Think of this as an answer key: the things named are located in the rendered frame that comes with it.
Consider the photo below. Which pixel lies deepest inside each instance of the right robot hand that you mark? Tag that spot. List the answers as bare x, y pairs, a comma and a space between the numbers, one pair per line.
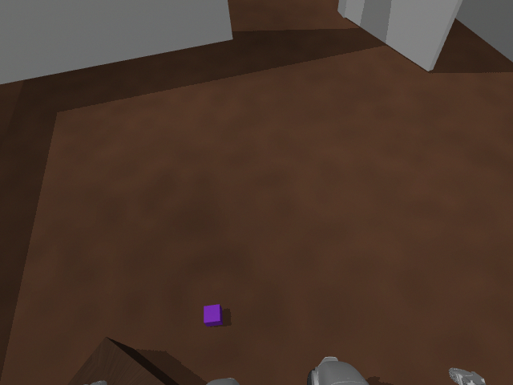
463, 377

